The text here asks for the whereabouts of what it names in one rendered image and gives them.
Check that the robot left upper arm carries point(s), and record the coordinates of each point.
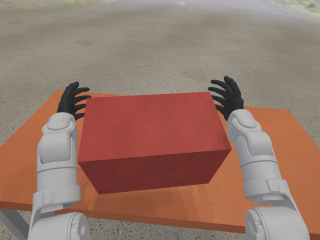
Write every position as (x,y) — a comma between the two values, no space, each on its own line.
(69,226)

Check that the right robot forearm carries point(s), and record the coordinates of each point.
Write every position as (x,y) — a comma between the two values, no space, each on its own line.
(263,182)

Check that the table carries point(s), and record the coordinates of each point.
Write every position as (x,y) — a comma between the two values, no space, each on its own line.
(219,205)

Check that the robot right hand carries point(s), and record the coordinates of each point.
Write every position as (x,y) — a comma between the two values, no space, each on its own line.
(232,96)

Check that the robot left hand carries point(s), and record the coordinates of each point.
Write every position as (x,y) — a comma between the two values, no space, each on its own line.
(68,100)

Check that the carton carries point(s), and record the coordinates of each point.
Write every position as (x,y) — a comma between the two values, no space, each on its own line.
(143,142)

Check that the left robot forearm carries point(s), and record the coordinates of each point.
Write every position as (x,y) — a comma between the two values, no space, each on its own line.
(57,164)

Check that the robot right upper arm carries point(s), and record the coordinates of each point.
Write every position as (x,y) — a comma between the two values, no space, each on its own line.
(274,223)

